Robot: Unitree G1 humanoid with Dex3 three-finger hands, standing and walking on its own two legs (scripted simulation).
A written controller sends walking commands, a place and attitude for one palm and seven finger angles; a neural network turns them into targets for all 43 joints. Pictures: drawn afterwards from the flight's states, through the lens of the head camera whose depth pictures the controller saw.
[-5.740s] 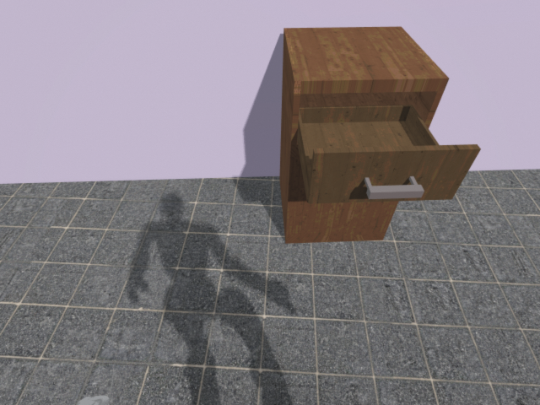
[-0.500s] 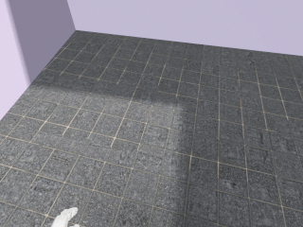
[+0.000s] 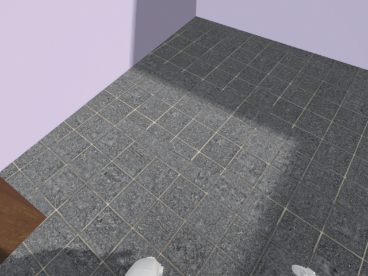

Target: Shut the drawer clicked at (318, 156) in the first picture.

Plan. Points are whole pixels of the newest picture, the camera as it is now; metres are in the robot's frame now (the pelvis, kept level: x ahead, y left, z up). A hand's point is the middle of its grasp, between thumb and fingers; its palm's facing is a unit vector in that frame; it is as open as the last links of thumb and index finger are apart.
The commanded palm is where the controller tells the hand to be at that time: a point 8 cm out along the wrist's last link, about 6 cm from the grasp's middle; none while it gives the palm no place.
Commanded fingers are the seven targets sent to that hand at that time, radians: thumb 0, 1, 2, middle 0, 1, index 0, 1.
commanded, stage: turn to face it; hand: left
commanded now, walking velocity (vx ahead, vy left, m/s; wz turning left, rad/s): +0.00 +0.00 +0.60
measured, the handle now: out of the picture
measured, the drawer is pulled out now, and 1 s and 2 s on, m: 0.29 0.29 0.29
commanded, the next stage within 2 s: take the last steps up to it in 1.68 s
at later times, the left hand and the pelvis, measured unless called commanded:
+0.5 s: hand out of the picture +0.09 +0.28 -0.15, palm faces +0.29 -0.93 -0.24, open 7.4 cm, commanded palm none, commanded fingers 0.00 0.90 0.90 -0.20 -0.30 -0.20 -0.30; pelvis +0.02 +0.04 +0.01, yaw +16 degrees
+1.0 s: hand out of the picture -0.02 +0.22 -0.15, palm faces +0.56 -0.79 -0.26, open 7.4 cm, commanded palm none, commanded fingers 0.00 0.90 0.90 -0.20 -0.30 -0.20 -0.30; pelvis +0.03 +0.02 +0.00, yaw +35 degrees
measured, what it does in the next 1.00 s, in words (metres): steps on the spot, turning left: left foot, then right foot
